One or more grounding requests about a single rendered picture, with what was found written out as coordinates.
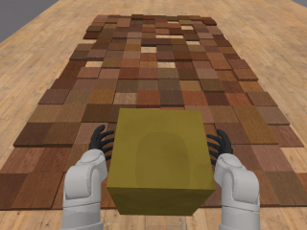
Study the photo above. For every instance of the left robot hand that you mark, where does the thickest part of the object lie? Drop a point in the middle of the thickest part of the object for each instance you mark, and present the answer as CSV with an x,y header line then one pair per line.
x,y
96,142

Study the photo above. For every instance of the right robot hand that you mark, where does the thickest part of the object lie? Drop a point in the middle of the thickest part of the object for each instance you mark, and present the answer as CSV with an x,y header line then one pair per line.
x,y
224,147

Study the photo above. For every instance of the right robot forearm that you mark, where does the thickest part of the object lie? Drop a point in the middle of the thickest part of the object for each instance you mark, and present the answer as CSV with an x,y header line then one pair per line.
x,y
240,193

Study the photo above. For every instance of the carton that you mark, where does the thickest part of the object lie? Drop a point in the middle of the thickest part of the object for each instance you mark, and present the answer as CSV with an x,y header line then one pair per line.
x,y
160,163

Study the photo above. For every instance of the left robot forearm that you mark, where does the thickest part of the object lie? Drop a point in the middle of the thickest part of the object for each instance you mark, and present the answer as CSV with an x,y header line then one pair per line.
x,y
82,192

